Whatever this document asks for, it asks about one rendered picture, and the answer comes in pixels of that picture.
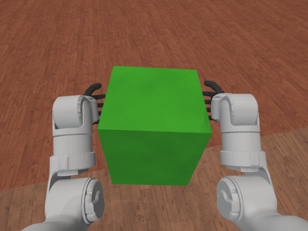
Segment robot left hand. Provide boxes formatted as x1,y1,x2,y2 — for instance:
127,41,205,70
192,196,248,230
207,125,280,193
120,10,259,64
83,83,106,125

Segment left robot forearm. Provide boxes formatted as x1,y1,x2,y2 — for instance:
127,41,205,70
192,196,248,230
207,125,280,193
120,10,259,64
45,95,99,216

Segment right robot forearm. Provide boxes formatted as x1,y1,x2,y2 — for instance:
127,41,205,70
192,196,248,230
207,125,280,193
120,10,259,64
211,93,277,200

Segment carton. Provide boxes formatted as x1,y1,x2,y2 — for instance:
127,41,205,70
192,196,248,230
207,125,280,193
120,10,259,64
97,66,212,186

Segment right robot upper arm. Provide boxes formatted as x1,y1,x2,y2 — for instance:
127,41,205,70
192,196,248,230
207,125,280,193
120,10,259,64
217,175,308,231

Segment robot right hand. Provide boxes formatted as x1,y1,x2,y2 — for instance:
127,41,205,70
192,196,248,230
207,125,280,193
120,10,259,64
202,80,224,121

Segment left robot upper arm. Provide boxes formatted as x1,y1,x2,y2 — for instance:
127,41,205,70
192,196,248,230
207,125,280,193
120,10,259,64
21,177,105,231

